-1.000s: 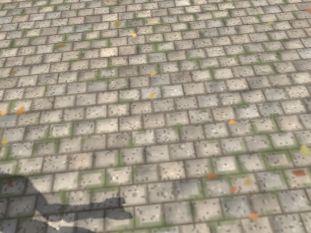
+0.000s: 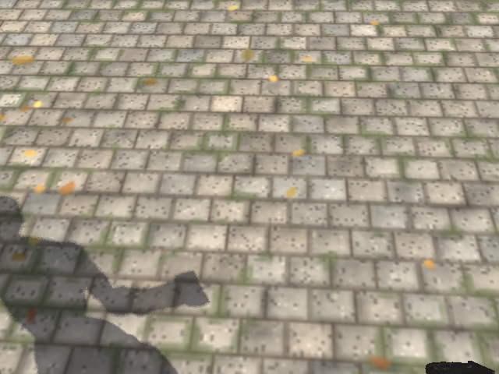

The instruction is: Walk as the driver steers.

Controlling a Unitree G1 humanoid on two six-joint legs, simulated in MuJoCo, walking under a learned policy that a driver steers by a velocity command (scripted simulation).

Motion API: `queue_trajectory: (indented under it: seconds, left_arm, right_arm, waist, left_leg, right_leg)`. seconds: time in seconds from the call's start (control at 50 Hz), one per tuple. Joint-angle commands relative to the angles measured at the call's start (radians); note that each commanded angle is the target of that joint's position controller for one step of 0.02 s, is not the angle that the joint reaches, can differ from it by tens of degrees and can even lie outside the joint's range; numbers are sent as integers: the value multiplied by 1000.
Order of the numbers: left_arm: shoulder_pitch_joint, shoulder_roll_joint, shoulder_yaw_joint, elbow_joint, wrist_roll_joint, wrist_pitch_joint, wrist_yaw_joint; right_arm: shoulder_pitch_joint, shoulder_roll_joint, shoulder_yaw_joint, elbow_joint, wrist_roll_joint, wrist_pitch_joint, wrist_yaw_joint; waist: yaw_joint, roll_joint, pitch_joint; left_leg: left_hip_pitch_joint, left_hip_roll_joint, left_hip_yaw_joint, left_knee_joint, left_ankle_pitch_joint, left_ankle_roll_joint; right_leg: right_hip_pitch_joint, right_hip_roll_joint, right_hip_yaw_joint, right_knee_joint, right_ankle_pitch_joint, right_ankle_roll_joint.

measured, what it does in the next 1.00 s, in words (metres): walks ahead, turning left: left foot, then right foot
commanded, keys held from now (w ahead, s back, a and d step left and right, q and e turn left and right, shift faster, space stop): w+q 0.42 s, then w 0.18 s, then no key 0.40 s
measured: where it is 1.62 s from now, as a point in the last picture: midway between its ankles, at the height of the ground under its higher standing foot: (264, 354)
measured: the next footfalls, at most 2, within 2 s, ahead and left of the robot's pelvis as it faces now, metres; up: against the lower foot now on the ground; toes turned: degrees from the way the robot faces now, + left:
left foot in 0.10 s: +0.24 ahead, +0.10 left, +0.00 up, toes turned +4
right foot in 0.58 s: +0.53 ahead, -0.05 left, +0.00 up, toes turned +20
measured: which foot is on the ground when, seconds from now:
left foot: up 0.00-0.08, down 0.10-0.60, up 0.62-0.96, down 0.98-1.00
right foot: down 0.00-0.08, up 0.10-0.56, down 0.58-1.00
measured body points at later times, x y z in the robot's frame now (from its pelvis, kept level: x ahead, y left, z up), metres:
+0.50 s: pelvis +0.28 +0.03 +0.01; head +0.31 +0.05 +0.46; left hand +0.43 +0.32 -0.07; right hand +0.40 -0.25 -0.10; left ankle +0.20 +0.09 -0.73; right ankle +0.50 -0.09 -0.69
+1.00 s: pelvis +0.49 +0.06 +0.01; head +0.51 +0.07 +0.46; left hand +0.46 +0.34 -0.12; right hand +0.74 -0.11 -0.08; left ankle +0.51 +0.19 -0.73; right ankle +0.50 -0.06 -0.73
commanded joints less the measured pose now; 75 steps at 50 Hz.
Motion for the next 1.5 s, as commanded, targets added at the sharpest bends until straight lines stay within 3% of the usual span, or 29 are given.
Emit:
queue_trajectory:
  seconds: [0.02,0.08,0.1,0.12,0.14,0.16,0.2,0.22,0.3,0.44,0.52,0.56,0.58,0.6,0.62,0.64,0.68,0.7,0.74,0.82,0.9,0.96,0.98,1.0,1.02,1.06,1.12,1.24,1.5]
  left_arm:
    - [-13,204,42,-53,-4,-6,11]
    - [-52,227,50,-89,10,26,27]
    - [-54,217,43,-118,22,20,28]
    - [71,50,-4,-156,32,-7,-1]
    - [-48,154,17,-172,-3,-49,-20]
    - [-148,200,32,-224,-45,-68,-26]
    - [-172,186,35,-230,-20,-75,-9]
    - [-140,188,41,-228,-7,-61,-5]
    - [-172,154,40,-276,25,-19,5]
    - [-438,112,23,-373,2,-37,-6]
    - [-464,152,36,-392,-5,-55,-31]
    - [-377,172,50,-377,-5,-62,-29]
    - [-272,208,65,-361,5,-67,-22]
    - [-114,277,84,-351,18,-66,-15]
    - [-21,318,104,-292,16,-49,-25]
    - [-29,222,80,-302,-5,-44,-31]
    - [-159,156,52,-327,8,-34,-33]
    - [-195,140,46,-321,9,-33,-36]
    - [-231,107,33,-303,10,-34,-39]
    - [-259,166,47,-267,6,-12,-25]
    - [-221,181,49,-230,-7,12,-19]
    - [-237,163,40,-215,-20,19,-18]
    - [-203,138,31,-202,-13,16,-19]
    - [-154,113,21,-201,17,8,-20]
    - [-52,75,10,-180,23,9,-19]
    - [-131,105,11,-188,16,35,-8]
    - [-145,136,20,-183,15,67,4]
    - [-151,127,21,-158,9,81,19]
    - [-138,107,30,-72,7,97,36]
  right_arm:
    - [-129,-80,-21,-134,2,-18,11]
    - [190,-176,-80,-64,8,1,4]
    - [343,-231,-106,-36,5,17,-15]
    - [330,-289,-110,-49,-3,16,-22]
    - [341,-205,-94,-53,-9,11,-29]
    - [282,-182,-87,-55,-17,1,-33]
    - [161,-155,-81,-84,-22,-16,-25]
    - [126,-142,-77,-101,-36,-19,-26]
    - [143,-146,-81,-96,-16,-21,-36]
    - [288,-182,-93,-47,2,6,-66]
    - [340,-158,-82,-19,-3,17,-69]
    - [325,-154,-80,-17,-7,23,-65]
    - [321,-121,-67,-22,-13,19,-60]
    - [345,-77,-48,-41,-30,11,-57]
    - [462,-38,-34,-35,-1,1,-60]
    - [422,-133,-51,-25,6,-1,-65]
    - [254,-161,-62,-53,-14,10,-73]
    - [229,-146,-64,-66,-29,13,-72]
    - [257,-87,-54,-56,-25,25,-68]
    - [233,-32,-32,-53,-30,37,-69]
    - [151,-65,-42,-65,-28,44,-65]
    - [135,-76,-52,-69,-38,40,-64]
    - [131,-100,-58,-74,-46,38,-69]
    - [136,-160,-69,-87,-53,40,-79]
    - [111,-142,-64,-85,-51,52,-84]
    - [54,-61,-46,-88,-31,63,-71]
    - [50,-83,-51,-78,-33,53,-56]
    - [51,-78,-53,-35,-31,39,-56]
    - [23,-69,-58,92,-27,49,-68]
  waist:
    - [-52,-138,49]
    - [-226,-155,-154]
    - [-287,-67,-235]
    - [-152,200,-359]
    - [-226,89,-374]
    - [-201,59,-183]
    - [-106,-80,-53]
    - [-65,-56,-52]
    - [-50,-7,-17]
    - [-166,26,-32]
    - [-170,64,-45]
    - [-115,95,-66]
    - [-62,80,-148]
    - [-12,-46,-299]
    - [-38,-354,-386]
    - [-18,-240,-300]
    - [-29,-63,-120]
    - [-58,-50,-88]
    - [-102,-115,-85]
    - [-111,-160,-139]
    - [-80,-155,-142]
    - [-105,-134,-114]
    - [-103,-97,-112]
    - [-70,-5,-160]
    - [-19,106,-208]
    - [-52,79,-148]
    - [-62,51,-94]
    - [-67,9,-128]
    - [-68,-16,-50]
  left_leg:
    - [117,-55,61,-67,7,50]
    - [503,-121,62,-81,-31,129]
    - [785,-13,-129,-106,-93,176]
    - [1088,279,-730,-200,-328,380]
    - [1053,293,-897,-363,-472,375]
    - [896,265,-751,-412,-434,325]
    - [604,177,-549,-445,-194,282]
    - [517,143,-489,-464,-114,277]
    - [324,87,-360,-497,-11,277]
    - [350,38,-337,-416,-93,188]
    - [527,109,-430,-301,-50,175]
    - [558,105,-440,-226,82,151]
    - [529,56,-398,-86,159,121]
    - [361,-17,-317,193,13,75]
    - [38,-155,-202,490,-495,1]
    - [-71,-103,-251,603,-551,-11]
    - [-52,-52,-203,625,-441,-40]
    - [-26,-18,-183,564,-415,-51]
    - [72,14,-141,422,-373,-68]
    - [249,5,-80,125,-221,-99]
    - [328,-11,-74,-25,-82,-78]
    - [436,-21,-64,-211,26,-26]
    - [504,20,-112,-273,168,-3]
    - [615,131,-209,-221,459,39]
    - [670,200,-267,-183,474,131]
    - [564,133,-244,-197,195,119]
    - [499,80,-205,-185,163,74]
    - [526,71,-191,-148,320,79]
    - [461,39,-172,-220,-3,59]
  right_leg:
    - [-112,-268,-2,69,985,-72]
    - [-160,-258,-46,518,1260,-26]
    - [-390,-213,-47,805,950,-1]
    - [-803,7,29,1200,-126,53]
    - [-902,2,216,1304,-178,21]
    - [-970,-46,207,1262,-76,2]
    - [-875,-114,185,1110,34,9]
    - [-804,-139,194,1080,57,20]
    - [-764,-156,145,898,143,94]
    - [-678,-67,131,445,482,119]
    - [-677,-60,142,350,365,75]
    - [-557,-44,112,287,296,22]
    - [-376,-88,141,283,311,-29]
    - [-81,-265,327,339,356,-123]
    - [168,-439,741,240,234,-272]
    - [124,-446,792,199,183,-249]
    - [-114,-369,498,213,610,-203]
    - [-193,-337,416,212,782,-196]
    - [-285,-261,294,176,887,-168]
    - [-368,-224,172,156,983,-177]
    - [-360,-234,170,164,812,-160]
    - [-387,-215,189,216,581,-114]
    - [-410,-182,186,244,475,-70]
    - [-459,-121,147,307,295,-18]
    - [-504,-76,104,315,51,27]
    - [-477,-73,88,291,60,60]
    - [-453,-74,92,290,142,60]
    - [-386,-85,99,299,230,68]
    - [-384,-81,87,267,132,65]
